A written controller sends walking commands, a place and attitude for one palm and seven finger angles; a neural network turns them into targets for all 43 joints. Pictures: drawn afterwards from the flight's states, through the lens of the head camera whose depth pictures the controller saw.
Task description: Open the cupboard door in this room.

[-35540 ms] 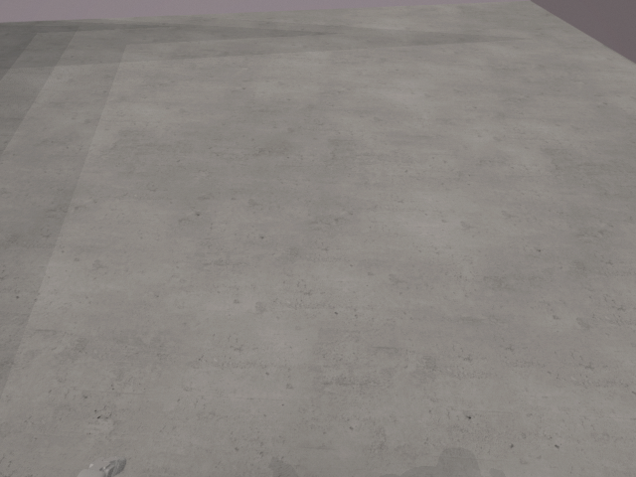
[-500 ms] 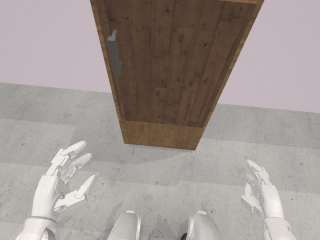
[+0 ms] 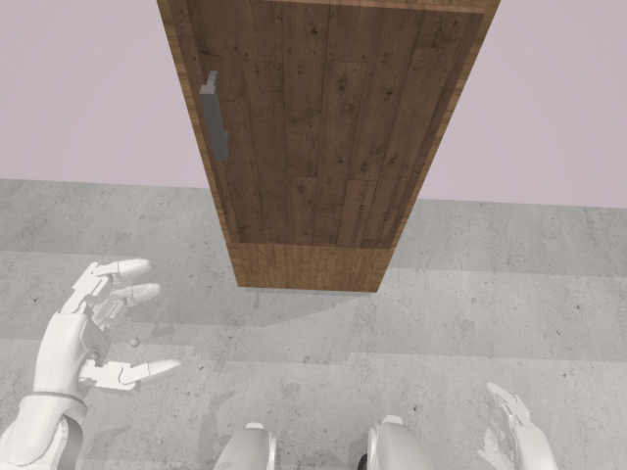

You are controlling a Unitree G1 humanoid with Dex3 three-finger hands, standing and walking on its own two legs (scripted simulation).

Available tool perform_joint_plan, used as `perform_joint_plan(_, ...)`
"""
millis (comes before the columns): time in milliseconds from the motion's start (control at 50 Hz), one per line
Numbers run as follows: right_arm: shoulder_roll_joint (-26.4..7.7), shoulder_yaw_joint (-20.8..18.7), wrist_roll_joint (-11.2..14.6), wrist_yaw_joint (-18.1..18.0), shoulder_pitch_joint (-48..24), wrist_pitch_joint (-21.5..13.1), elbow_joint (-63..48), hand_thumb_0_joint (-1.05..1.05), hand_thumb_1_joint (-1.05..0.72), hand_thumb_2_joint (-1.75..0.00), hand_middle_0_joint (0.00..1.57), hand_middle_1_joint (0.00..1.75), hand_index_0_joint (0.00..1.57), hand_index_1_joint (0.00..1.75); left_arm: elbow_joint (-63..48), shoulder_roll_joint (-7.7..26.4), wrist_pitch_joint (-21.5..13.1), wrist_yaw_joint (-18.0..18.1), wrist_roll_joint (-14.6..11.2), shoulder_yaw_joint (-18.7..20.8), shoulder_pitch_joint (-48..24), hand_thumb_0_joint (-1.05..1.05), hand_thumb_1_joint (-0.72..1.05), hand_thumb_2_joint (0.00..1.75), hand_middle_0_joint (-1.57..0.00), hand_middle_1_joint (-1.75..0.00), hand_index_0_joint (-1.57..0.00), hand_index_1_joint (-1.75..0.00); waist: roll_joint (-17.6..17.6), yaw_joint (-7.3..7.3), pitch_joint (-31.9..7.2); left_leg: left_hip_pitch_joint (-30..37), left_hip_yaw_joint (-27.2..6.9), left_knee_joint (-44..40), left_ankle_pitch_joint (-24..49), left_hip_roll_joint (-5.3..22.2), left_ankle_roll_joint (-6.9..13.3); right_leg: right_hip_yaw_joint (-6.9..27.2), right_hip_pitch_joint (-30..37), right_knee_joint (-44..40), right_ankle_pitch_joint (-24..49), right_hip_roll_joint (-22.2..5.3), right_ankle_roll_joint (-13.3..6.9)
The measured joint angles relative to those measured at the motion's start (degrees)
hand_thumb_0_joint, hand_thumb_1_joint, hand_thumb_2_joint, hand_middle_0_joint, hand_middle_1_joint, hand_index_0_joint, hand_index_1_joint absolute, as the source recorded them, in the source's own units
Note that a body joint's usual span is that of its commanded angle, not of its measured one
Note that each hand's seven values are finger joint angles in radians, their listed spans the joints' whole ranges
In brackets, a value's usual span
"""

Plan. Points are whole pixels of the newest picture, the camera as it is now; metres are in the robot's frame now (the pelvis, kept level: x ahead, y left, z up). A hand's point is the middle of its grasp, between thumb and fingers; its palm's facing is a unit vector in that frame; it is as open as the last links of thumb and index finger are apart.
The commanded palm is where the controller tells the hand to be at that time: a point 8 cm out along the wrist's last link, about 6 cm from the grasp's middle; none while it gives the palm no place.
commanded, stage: raise the hand with hooked fingers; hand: left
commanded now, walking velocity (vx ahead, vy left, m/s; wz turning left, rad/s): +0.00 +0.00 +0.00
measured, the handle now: (217, 117) +0.61 +0.19 +0.05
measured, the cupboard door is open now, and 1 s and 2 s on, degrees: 0 0 0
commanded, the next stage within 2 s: move the hooked fingers beside the handle in 1.10 s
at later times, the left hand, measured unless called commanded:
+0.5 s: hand (110, 294) +0.30 +0.25 +0.06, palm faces +0.03 -1.00 -0.06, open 13.9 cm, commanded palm +0.27 +0.30 +0.07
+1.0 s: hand (107, 285) +0.30 +0.25 +0.07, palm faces +0.03 -1.00 -0.06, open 14.0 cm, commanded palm +0.28 +0.30 +0.07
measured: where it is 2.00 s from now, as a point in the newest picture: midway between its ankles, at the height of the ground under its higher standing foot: outside the picture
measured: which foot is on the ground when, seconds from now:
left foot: down 0.00-1.00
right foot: down 0.00-1.00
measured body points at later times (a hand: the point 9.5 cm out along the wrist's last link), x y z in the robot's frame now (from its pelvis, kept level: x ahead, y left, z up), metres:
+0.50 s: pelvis +0.02 -0.01 +0.01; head +0.10 +0.00 +0.45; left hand +0.29 +0.30 +0.07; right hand +0.19 -0.25 -0.07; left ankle +0.00 +0.11 -0.64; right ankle +0.07 -0.15 -0.64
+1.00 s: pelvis +0.01 -0.01 +0.02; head +0.09 -0.01 +0.46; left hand +0.30 +0.31 +0.07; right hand +0.16 -0.27 -0.07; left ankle +0.00 +0.11 -0.64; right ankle +0.07 -0.15 -0.64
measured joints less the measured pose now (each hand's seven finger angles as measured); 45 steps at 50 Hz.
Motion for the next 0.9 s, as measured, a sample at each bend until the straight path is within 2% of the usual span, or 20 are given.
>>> perform_joint_plan(260,0.7,1.2,0.1,0.1,-2.5,0.6,-1.7,0.01,-0.90,-0.89,0.20,0.30,0.20,0.30,4.9,2.7,1.6,-4.5,-1.8,4.1,-5.2,-0.01,-0.37,0.36,-0.29,-1.12,-0.29,-1.11,-0.1,0.76,0.2,2.2,-1.0,-2.1,-0.1,0.6,-0.8,-1.2,2.5,-2.0,-0.4,0.6,-0.4)
perform_joint_plan(380,1.0,2.0,0.0,0.2,-2.2,1.0,-1.1,0.01,-0.90,-0.89,0.20,0.30,0.20,0.30,8.2,4.1,2.4,-7.2,-2.8,6.3,-8.2,-0.01,-0.45,0.32,-0.30,-1.17,-0.30,-1.17,0.3,0.91,0.4,2.7,-1.2,-2.6,-0.2,0.9,-1.1,-1.4,2.9,-2.3,-0.6,0.9,-0.7)
perform_joint_plan(660,-0.5,1.4,0.3,-0.1,-0.1,2.4,0.2,0.01,-0.90,-0.89,0.20,0.30,0.20,0.30,16.5,7.3,2.9,-11.3,-4.3,11.0,-14.9,-0.02,-0.50,0.30,-0.30,-1.20,-0.30,-1.19,0.6,-0.09,1.1,3.5,-0.6,-4.2,0.5,1.3,-1.3,-0.8,3.2,-3.5,0.0,1.4,-0.9)
perform_joint_plan(900,-0.8,1.0,0.2,0.2,1.0,3.1,-0.4,0.01,-0.90,-0.89,0.20,0.30,0.20,0.30,17.7,6.6,1.4,-11.3,-4.1,11.0,-14.5,-0.02,-0.50,0.30,-0.30,-1.20,-0.30,-1.20,0.2,-0.72,0.9,4.4,0.0,-5.5,1.3,1.3,-1.3,-0.3,3.7,-4.5,0.8,1.5,-0.9)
